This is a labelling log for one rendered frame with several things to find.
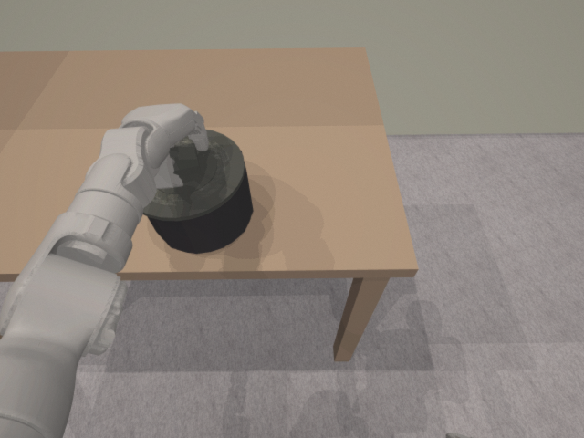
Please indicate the pot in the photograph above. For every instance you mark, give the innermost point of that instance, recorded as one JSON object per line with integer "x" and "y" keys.
{"x": 212, "y": 231}

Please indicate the knob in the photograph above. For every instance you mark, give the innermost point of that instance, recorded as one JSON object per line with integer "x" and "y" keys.
{"x": 186, "y": 160}

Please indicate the robot left hand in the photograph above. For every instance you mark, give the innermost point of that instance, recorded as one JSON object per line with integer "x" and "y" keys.
{"x": 178, "y": 121}

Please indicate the robot left forearm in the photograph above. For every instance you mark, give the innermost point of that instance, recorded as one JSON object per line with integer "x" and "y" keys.
{"x": 97, "y": 228}

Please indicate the table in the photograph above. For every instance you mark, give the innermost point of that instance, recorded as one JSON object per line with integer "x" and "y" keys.
{"x": 324, "y": 191}

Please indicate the left robot upper arm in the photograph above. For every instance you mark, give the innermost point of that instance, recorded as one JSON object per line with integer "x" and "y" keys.
{"x": 68, "y": 310}

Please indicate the lid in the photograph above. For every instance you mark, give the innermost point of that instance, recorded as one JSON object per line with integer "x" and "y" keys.
{"x": 222, "y": 172}

